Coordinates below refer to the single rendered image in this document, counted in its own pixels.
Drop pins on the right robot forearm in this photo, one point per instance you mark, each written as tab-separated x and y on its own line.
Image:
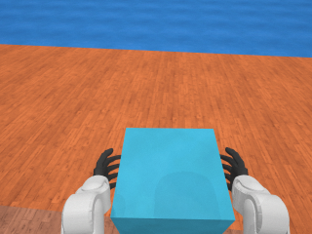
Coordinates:
262	212

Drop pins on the carton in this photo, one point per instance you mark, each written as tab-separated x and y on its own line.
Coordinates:
171	181

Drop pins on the robot left hand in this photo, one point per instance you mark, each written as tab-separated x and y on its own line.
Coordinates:
102	168

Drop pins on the robot right hand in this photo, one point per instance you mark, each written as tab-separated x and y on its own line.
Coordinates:
237	167

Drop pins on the left robot forearm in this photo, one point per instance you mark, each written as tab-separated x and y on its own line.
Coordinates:
83	212

